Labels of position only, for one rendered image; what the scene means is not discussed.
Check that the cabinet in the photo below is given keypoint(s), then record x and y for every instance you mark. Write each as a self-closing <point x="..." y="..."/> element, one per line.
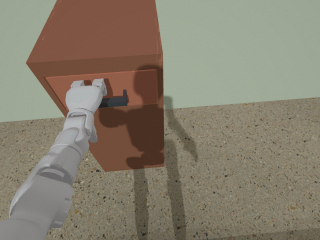
<point x="104" y="36"/>

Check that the left robot forearm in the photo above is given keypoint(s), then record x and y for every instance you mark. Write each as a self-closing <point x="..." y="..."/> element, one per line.
<point x="65" y="155"/>

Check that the robot left upper arm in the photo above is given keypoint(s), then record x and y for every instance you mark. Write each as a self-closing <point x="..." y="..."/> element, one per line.
<point x="43" y="205"/>

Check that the left robot hand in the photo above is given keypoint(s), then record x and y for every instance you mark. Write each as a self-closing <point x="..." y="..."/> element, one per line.
<point x="87" y="97"/>

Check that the drawer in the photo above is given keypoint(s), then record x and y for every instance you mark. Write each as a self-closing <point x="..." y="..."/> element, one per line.
<point x="140" y="85"/>

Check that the handle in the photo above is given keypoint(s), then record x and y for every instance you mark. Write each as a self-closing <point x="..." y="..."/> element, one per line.
<point x="114" y="101"/>

